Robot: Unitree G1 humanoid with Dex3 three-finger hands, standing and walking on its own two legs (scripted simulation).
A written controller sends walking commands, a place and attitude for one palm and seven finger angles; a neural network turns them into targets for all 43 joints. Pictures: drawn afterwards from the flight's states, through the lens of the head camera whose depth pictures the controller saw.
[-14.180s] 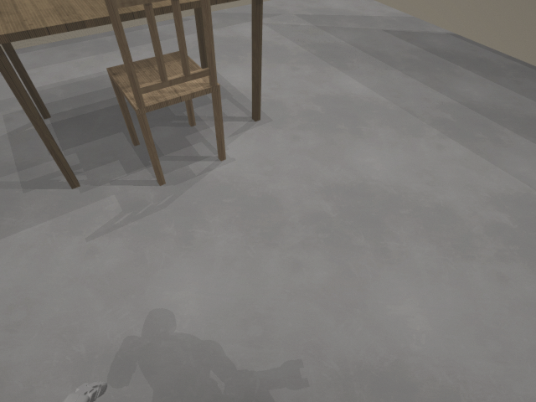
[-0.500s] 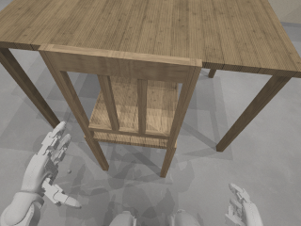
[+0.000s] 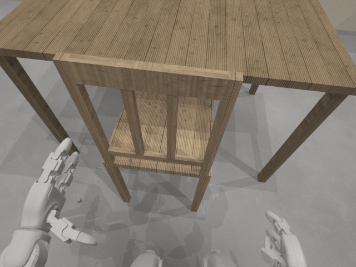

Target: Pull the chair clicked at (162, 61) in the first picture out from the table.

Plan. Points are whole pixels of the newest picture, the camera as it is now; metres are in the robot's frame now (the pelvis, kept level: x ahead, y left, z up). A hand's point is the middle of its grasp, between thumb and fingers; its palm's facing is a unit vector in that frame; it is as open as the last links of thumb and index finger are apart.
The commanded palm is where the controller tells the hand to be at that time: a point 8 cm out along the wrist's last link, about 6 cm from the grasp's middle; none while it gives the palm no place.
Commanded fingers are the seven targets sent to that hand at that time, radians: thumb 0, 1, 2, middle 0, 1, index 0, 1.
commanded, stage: aim the fingers beside a spindle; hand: left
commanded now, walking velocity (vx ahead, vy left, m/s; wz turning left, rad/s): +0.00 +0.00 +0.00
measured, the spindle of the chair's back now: (134, 125) +0.47 +0.14 -0.01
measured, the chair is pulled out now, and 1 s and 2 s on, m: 0.00 0.00 0.00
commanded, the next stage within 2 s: none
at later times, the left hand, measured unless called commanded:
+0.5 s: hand (106, 196) +0.26 +0.17 +0.01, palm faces -0.11 -0.99 -0.03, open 16.9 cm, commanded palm +0.25 +0.23 +0.02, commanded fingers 0.00 -0.50 0.30 -0.06 -0.08 -0.06 -0.08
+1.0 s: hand (117, 180) +0.30 +0.15 +0.01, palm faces -0.08 -1.00 -0.04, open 16.9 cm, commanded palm +0.28 +0.21 +0.00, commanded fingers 0.00 -0.50 0.30 -0.06 -0.08 -0.06 -0.08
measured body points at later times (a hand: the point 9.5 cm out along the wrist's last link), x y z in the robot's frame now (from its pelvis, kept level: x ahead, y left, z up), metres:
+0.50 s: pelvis +0.00 +0.00 -0.01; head +0.08 +0.01 +0.43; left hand +0.26 +0.22 +0.02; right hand +0.16 -0.25 -0.09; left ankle -0.01 +0.10 -0.66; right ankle +0.03 -0.13 -0.66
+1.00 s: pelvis -0.01 -0.01 -0.02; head +0.09 +0.00 +0.42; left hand +0.30 +0.21 +0.01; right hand +0.16 -0.26 -0.12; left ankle -0.01 +0.10 -0.66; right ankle +0.03 -0.13 -0.66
